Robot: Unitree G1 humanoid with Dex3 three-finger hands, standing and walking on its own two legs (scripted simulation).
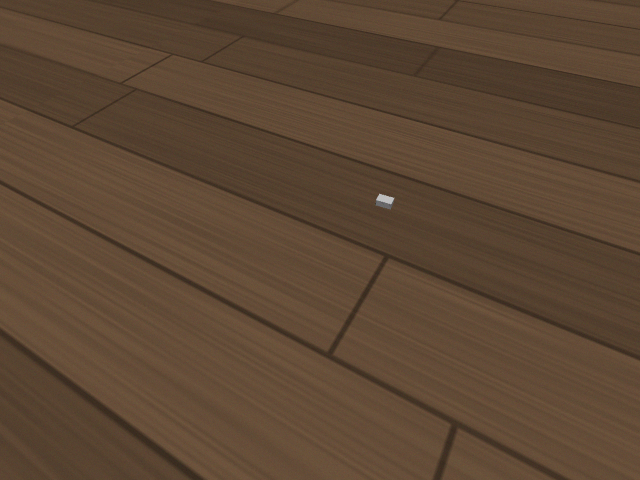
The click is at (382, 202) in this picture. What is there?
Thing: small brick
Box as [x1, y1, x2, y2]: [376, 194, 393, 209]
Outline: 379,194 376,199 376,205 390,209 393,202 393,198
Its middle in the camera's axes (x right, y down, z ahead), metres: +0.28 -0.17 +1.79
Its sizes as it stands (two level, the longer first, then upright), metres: 0.072 0.046 0.032
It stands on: the floor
